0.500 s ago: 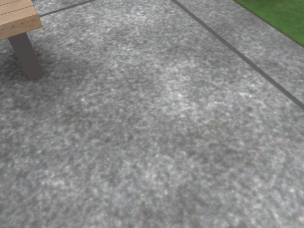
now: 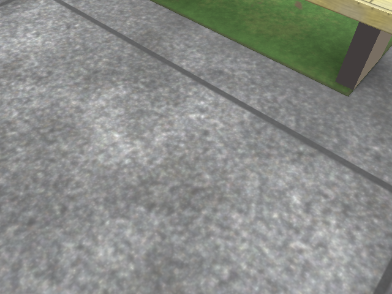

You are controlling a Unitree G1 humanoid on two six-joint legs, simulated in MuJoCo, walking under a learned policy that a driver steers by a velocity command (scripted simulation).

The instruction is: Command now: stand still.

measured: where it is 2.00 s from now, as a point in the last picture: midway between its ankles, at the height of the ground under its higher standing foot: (236, 250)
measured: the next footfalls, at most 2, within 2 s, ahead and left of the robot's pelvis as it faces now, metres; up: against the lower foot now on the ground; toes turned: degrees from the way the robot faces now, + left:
right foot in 0.40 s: +0.03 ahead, -0.09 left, +0.00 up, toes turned +25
left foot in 0.80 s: -0.04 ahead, +0.12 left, +0.00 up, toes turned +25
